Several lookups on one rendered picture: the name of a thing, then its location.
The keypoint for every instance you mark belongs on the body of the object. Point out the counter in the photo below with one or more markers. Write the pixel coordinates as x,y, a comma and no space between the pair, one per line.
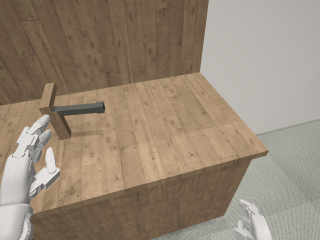
168,152

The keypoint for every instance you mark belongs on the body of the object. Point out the tap lever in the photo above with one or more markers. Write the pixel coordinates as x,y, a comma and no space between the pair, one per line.
79,109

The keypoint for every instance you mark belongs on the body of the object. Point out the robot right hand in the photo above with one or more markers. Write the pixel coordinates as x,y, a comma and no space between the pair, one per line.
257,227

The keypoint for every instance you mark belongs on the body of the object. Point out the left robot forearm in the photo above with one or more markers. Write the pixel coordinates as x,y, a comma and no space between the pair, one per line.
15,222

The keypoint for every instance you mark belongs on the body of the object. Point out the robot left hand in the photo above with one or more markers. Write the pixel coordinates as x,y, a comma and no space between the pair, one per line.
19,171

